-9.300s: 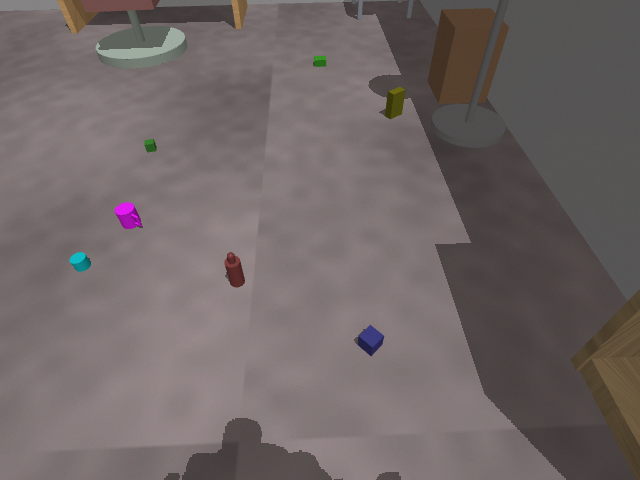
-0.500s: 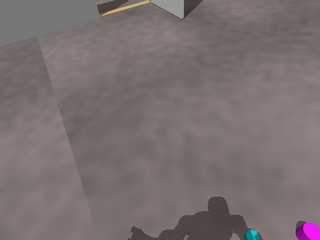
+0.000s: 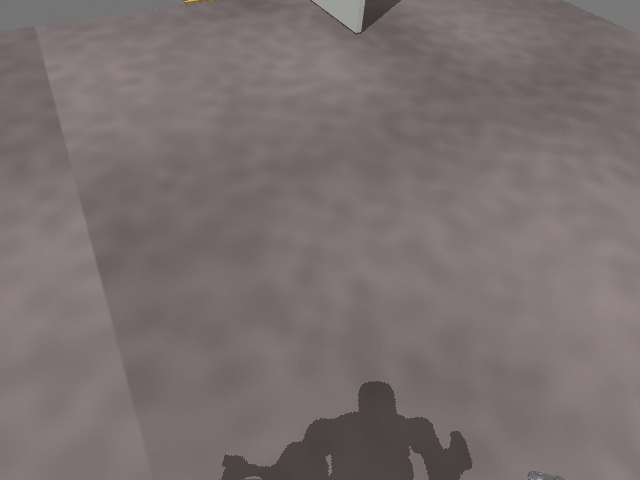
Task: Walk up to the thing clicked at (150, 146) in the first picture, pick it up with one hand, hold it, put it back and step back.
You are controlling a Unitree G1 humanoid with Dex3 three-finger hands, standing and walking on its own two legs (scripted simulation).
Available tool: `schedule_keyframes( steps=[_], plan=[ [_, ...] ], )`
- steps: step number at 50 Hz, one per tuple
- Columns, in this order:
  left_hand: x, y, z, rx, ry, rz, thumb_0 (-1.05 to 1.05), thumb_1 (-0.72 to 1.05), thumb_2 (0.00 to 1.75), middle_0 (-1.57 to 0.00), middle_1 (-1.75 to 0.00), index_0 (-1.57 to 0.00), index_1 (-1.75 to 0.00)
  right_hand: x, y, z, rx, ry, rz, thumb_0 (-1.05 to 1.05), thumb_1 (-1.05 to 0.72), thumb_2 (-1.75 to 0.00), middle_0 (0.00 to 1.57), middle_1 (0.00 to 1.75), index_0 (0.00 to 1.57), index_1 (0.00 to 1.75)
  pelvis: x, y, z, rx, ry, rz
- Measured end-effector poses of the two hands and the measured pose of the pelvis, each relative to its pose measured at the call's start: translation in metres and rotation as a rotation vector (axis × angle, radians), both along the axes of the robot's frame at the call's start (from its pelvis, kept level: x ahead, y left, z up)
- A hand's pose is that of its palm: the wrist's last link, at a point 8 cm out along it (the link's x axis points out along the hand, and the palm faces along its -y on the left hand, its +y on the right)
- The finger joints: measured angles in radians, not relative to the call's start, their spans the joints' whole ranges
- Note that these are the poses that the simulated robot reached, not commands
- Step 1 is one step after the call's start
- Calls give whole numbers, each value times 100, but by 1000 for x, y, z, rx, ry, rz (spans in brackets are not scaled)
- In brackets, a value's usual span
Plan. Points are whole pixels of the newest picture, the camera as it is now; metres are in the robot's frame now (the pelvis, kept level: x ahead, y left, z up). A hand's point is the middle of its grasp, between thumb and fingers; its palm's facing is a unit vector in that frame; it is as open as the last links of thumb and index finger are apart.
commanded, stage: walk up
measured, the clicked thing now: out of the picture +0.53 -1.20 -0.73
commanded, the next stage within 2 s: stand in 0.92 s
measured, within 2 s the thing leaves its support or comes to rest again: neither
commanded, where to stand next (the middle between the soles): +0.09 -0.02 m, yaw -1 degrees
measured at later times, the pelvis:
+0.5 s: pelvis +0.03 -0.01 +0.01, yaw -2 degrees
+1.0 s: pelvis +0.04 -0.01 +0.02, yaw -3 degrees
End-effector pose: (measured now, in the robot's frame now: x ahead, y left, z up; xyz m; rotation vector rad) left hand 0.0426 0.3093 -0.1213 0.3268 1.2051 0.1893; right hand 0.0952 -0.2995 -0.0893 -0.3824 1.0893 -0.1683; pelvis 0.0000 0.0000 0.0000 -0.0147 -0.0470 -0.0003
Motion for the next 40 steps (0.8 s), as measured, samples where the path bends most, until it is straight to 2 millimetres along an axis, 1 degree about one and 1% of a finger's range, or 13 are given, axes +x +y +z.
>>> schedule_keyframes(
  steps=[4,8,12,15,19,23,31,35,40],
  plan=[
    [10,0,0,-6,16,-12,1,90,89,-20,-30,-21,-30,10,4,1,3,-22,-3,0,-90,-90,20,30,21,30,6,4,1,6,9,-12],
    [12,2,3,27,41,-14,0,90,89,-20,-30,-21,-30,16,-2,-9,16,-28,-20,0,-90,-90,20,30,21,30,10,2,-3,12,12,-24],
    [9,1,13,56,54,3,0,90,89,-20,-30,-21,-30,18,-4,-19,46,-2,-49,0,-90,-90,20,30,21,30,15,-2,-1,-7,5,-23],
    [14,0,18,63,66,3,1,90,89,-20,-30,-21,-30,16,-1,-23,71,17,-56,0,-90,-90,20,30,21,30,21,-4,3,11,9,-27],
    [31,-5,24,58,48,-3,1,90,89,-20,-30,-21,-30,13,0,-27,90,60,-63,0,-90,-90,20,30,21,30,28,-7,7,11,10,-29],
    [53,-12,26,46,16,-13,1,90,89,-20,-30,-21,-30,12,-2,-26,93,85,-72,1,-90,-90,20,30,21,30,33,-10,11,15,8,-29],
    [97,-28,28,9,-48,-41,1,90,89,-20,-30,-21,-30,13,-13,-14,63,91,-109,0,-90,-90,20,30,21,30,38,-12,17,16,1,-35],
    [109,-34,28,-8,-65,-53,0,90,89,-20,-30,-21,-30,13,-17,-9,46,87,-125,0,-90,-90,20,30,21,30,39,-13,19,14,-1,-38],
    [113,-36,27,-19,-58,-60,0,90,89,-20,-30,-21,-30,12,-20,-4,36,84,-140,0,-90,-90,20,30,21,30,40,-12,21,12,-2,-43]
  ],
)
